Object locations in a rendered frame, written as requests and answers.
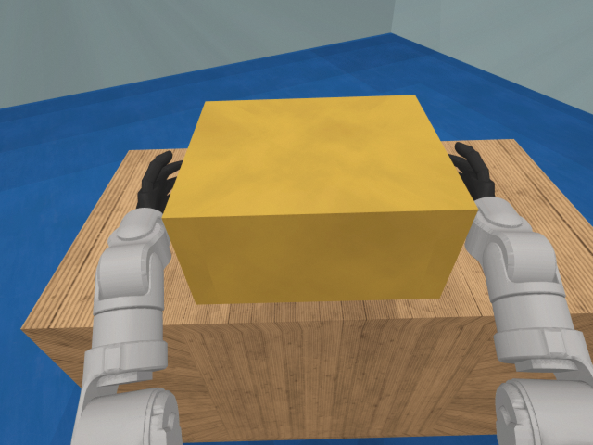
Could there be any right robot hand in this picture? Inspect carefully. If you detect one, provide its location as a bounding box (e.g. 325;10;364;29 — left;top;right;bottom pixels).
448;142;495;201

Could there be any left robot hand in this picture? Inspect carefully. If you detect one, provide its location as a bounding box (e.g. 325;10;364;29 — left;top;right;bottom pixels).
136;151;183;213

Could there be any robot left forearm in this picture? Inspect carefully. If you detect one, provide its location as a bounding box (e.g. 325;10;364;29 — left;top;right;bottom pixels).
70;208;171;445

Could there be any robot right upper arm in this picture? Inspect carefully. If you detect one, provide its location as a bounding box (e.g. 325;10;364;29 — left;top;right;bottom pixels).
495;378;593;445

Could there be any robot right forearm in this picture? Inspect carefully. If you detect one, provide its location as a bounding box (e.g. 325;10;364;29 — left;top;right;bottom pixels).
464;197;593;387

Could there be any robot left upper arm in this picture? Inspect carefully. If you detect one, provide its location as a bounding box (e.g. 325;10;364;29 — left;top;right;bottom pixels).
74;388;183;445

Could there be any pedestal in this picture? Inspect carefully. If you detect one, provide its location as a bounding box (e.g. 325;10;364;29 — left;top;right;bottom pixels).
20;139;593;443

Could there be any carton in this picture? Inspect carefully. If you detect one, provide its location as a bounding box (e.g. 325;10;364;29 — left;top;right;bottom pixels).
161;95;478;305

